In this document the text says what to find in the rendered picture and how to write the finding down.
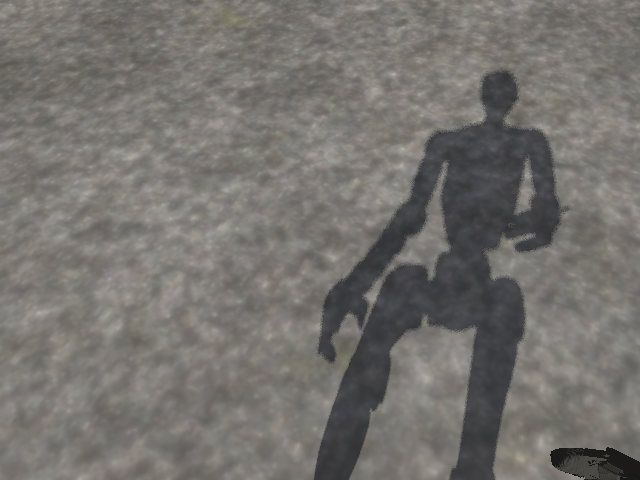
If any robot right hand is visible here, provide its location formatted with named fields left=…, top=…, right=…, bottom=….
left=550, top=447, right=640, bottom=480

